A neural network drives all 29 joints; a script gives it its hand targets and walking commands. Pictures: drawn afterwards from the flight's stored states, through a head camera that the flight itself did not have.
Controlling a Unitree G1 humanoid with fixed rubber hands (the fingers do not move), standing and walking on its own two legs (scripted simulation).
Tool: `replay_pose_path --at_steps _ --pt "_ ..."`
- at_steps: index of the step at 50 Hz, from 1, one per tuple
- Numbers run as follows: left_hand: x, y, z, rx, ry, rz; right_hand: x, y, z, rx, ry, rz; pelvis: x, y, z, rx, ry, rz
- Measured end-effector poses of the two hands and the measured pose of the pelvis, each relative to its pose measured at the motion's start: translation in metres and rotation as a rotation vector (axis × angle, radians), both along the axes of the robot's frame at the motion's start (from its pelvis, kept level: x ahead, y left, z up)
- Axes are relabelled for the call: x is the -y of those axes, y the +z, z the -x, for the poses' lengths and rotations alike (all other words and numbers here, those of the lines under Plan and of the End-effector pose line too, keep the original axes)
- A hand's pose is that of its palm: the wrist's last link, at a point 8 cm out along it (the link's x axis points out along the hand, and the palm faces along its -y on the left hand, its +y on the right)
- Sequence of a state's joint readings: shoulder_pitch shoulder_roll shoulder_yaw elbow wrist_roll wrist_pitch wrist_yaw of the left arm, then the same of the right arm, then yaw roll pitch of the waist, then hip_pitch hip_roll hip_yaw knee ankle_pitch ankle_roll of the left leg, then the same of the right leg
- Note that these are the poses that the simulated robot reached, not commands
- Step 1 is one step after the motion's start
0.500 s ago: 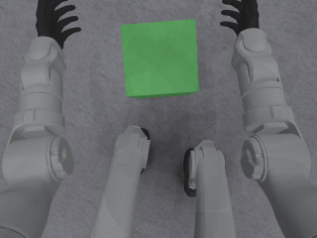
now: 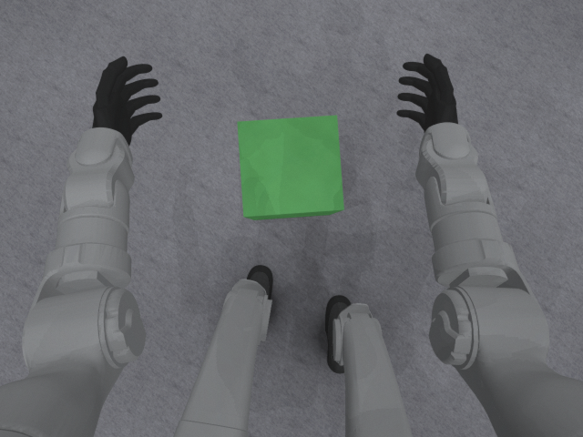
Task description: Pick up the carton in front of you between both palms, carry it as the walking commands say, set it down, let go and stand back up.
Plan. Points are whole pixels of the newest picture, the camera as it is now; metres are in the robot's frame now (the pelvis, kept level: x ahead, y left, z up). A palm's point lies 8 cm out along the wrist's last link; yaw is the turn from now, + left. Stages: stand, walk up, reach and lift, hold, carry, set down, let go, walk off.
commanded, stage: let go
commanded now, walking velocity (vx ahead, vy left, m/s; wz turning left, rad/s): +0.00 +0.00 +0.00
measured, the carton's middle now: (290, 175) +0.47 +0.07 -0.52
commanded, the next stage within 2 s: stand in 1.22 s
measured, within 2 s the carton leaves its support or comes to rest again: neither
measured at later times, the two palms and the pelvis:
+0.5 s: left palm (42, 259) +0.28 +0.27 +0.02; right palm (534, 259) +0.35 -0.17 +0.01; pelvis +0.07 +0.01 +0.10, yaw +3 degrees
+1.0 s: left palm (73, 328) +0.24 +0.21 +0.06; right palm out of the picture +0.26 -0.26 +0.07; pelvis +0.09 -0.03 +0.13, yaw +3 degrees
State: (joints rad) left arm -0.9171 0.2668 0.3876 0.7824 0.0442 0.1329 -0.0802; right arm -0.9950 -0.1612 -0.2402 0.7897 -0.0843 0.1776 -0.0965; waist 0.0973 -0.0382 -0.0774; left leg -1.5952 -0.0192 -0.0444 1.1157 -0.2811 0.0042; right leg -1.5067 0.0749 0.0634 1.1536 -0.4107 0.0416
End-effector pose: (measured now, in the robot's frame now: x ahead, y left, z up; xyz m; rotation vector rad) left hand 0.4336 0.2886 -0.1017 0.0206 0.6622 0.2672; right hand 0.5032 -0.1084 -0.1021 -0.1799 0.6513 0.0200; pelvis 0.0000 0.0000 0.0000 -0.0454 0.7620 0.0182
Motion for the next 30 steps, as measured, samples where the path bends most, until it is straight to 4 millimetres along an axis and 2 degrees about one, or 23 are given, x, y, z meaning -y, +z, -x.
replay_pose_path --at_steps 5,10,18,23,30 --pt "0.004 0.016 0.031 -0.078 -0.088 -0.029 0.017 0.017 0.043 -0.045 -0.035 0.058 -0.005 0.028 -0.012 0.060 0.000 -0.001" --pt "0.003 0.044 0.065 -0.124 -0.147 -0.055 0.030 0.043 0.083 -0.078 -0.057 0.064 -0.011 0.054 -0.026 0.149 0.002 -0.006" --pt "0.001 0.091 0.107 -0.127 -0.145 -0.063 0.039 0.085 0.114 -0.075 -0.024 0.044 -0.014 0.082 -0.048 0.282 0.019 -0.023" --pt "0.014 0.112 0.140 -0.142 -0.140 -0.055 0.056 0.104 0.141 -0.089 -0.013 0.041 -0.011 0.098 -0.061 0.373 0.029 -0.037" --pt "0.041 0.143 0.183 -0.145 -0.134 -0.048 0.091 0.130 0.189 -0.112 -0.019 0.041 0.001 0.118 -0.076 0.526 0.030 -0.057"
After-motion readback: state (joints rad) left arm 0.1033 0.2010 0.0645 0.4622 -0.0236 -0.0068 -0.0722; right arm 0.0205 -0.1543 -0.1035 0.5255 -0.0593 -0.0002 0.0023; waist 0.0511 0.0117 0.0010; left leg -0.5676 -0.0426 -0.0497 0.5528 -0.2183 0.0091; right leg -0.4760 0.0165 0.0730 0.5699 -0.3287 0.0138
